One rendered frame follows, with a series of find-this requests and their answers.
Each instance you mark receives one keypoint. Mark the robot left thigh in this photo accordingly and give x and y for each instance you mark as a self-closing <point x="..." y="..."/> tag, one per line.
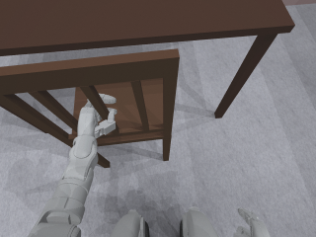
<point x="130" y="225"/>

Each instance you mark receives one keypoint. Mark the table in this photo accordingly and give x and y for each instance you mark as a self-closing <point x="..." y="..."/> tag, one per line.
<point x="41" y="26"/>

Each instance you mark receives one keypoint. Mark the robot right hand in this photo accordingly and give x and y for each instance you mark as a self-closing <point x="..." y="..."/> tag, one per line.
<point x="257" y="227"/>

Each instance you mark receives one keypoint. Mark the robot left upper arm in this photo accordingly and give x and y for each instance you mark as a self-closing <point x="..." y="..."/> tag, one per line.
<point x="45" y="229"/>

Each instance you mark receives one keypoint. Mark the robot thigh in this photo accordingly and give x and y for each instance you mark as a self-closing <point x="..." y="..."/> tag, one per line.
<point x="196" y="224"/>
<point x="130" y="225"/>

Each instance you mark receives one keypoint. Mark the chair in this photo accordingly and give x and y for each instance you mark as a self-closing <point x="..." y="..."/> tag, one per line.
<point x="143" y="83"/>

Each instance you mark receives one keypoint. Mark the robot left hand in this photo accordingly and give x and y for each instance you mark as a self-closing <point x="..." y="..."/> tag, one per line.
<point x="89" y="117"/>

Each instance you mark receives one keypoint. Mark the left robot forearm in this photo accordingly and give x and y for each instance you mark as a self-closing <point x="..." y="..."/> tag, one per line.
<point x="67" y="203"/>

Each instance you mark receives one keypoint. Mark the robot right thigh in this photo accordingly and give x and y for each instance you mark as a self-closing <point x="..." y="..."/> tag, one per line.
<point x="196" y="224"/>

